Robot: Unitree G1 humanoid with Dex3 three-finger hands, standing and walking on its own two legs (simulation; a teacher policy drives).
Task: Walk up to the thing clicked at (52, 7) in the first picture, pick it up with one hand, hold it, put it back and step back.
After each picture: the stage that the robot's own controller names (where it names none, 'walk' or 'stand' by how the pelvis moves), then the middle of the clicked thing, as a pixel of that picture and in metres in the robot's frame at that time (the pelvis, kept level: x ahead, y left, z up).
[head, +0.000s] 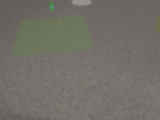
stand; (51, 6) +2.33 +0.51 -0.72
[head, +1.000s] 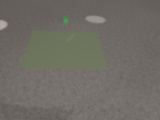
walk; (65, 20) +2.22 +0.25 -0.70
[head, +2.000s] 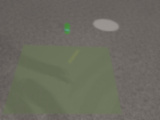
walk; (67, 28) +1.54 +0.17 -0.70
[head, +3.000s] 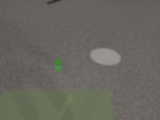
walk; (58, 65) +1.01 +0.20 -0.71
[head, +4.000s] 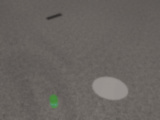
walk; (53, 101) +0.64 +0.20 -0.71
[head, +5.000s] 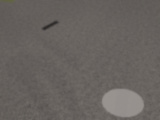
walk; out of the picture +0.39 +0.21 -0.69
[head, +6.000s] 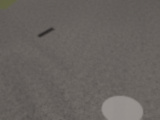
stand; out of the picture +0.34 +0.19 -0.72
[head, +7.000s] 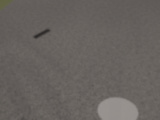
stand; out of the picture +0.34 +0.19 -0.72
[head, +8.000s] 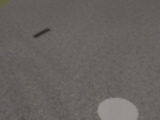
stand; out of the picture +0.33 +0.19 -0.72
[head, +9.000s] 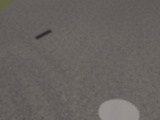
stand; out of the picture +0.33 +0.19 -0.72
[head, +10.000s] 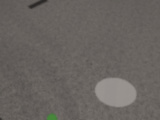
go down; out of the picture +0.36 +0.18 -0.65
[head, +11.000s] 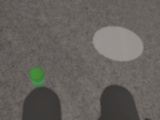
go down; (37, 77) +0.42 +0.18 -0.31
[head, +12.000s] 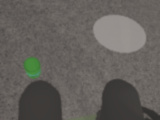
close in; (32, 68) +0.42 +0.19 -0.28
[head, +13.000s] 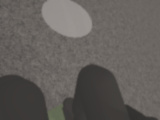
close; out of the picture +0.41 +0.22 -0.22
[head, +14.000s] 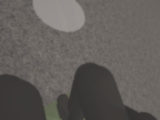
close; out of the picture +0.40 +0.23 -0.23
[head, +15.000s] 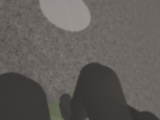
lift; out of the picture +0.38 +0.22 -0.23
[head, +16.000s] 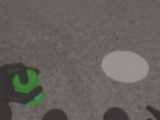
lift; (30, 88) +0.32 +0.18 -0.01
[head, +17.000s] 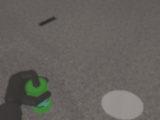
hold; (39, 95) +0.31 +0.16 +0.01
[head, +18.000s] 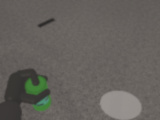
hold; (39, 94) +0.32 +0.16 +0.00
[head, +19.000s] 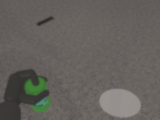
hold; (38, 95) +0.32 +0.17 +0.00
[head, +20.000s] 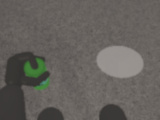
crouch; (38, 75) +0.38 +0.16 -0.08
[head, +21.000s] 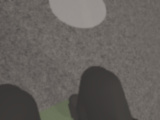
lower; out of the picture +0.43 +0.23 -0.21
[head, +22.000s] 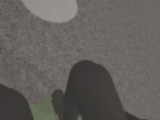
lower; out of the picture +0.43 +0.26 -0.23
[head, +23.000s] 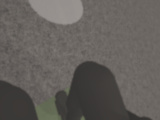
lower; out of the picture +0.42 +0.25 -0.23
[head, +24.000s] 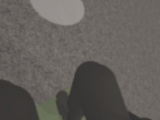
lower; out of the picture +0.42 +0.24 -0.23
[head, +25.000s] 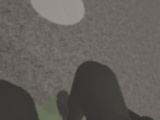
rest; out of the picture +0.42 +0.24 -0.23
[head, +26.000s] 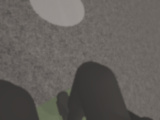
withdraw; out of the picture +0.41 +0.23 -0.23
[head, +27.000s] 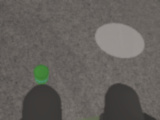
walk; (41, 75) +0.42 +0.17 -0.31
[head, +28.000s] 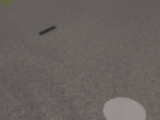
stand; out of the picture +0.33 +0.15 -0.65
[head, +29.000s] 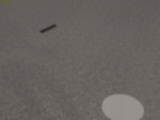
stand; out of the picture +0.37 +0.16 -0.66
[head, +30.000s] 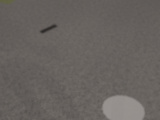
stand; out of the picture +0.35 +0.15 -0.66
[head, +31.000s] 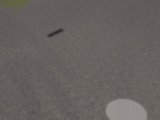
stand; out of the picture +0.37 +0.15 -0.72
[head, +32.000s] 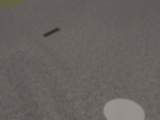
stand; out of the picture +0.34 +0.16 -0.72
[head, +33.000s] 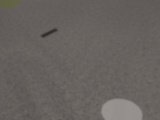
walk; out of the picture +0.34 +0.17 -0.72
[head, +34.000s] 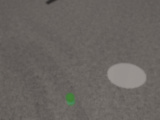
walk; (70, 99) +0.51 +0.12 -0.70
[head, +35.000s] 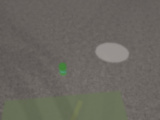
walk; (62, 69) +0.81 +0.13 -0.70
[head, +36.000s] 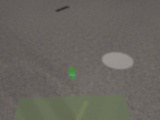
stand; (71, 72) +0.97 +0.14 -0.71
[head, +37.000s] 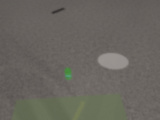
stand; (68, 73) +0.98 +0.16 -0.73
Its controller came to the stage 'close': yes
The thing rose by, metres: 0.70
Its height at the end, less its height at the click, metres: +0.00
